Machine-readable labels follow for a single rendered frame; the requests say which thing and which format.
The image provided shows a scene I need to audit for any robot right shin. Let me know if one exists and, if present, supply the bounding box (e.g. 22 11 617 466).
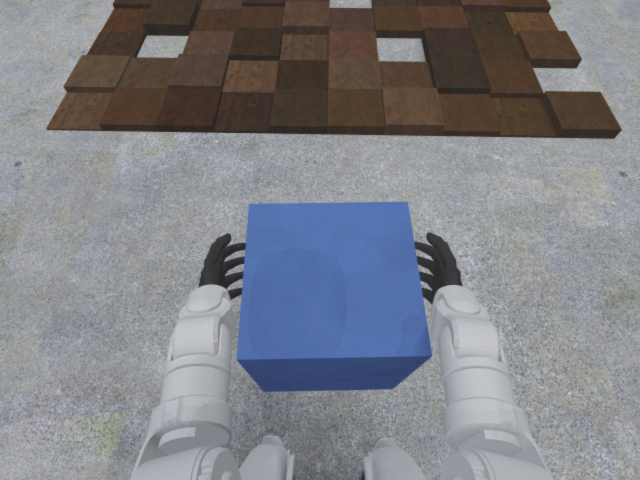
372 438 397 454

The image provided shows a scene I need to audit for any robot right upper arm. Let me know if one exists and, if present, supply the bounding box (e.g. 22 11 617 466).
440 447 553 480

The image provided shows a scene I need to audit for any robot left hand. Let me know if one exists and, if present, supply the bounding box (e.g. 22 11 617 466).
198 233 246 299

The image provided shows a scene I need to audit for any carton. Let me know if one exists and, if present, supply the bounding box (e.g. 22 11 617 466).
236 202 432 392

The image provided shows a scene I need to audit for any robot left upper arm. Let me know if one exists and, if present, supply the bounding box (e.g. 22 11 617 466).
131 445 241 480

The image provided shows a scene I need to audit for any robot left forearm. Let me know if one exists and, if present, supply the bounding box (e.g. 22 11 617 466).
130 284 236 480

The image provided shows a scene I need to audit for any robot left thigh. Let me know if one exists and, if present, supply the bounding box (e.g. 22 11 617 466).
239 444 295 480

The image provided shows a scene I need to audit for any robot right hand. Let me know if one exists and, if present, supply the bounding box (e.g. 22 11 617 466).
414 232 463 304

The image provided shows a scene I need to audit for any robot right forearm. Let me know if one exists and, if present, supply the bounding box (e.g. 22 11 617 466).
430 285 554 480

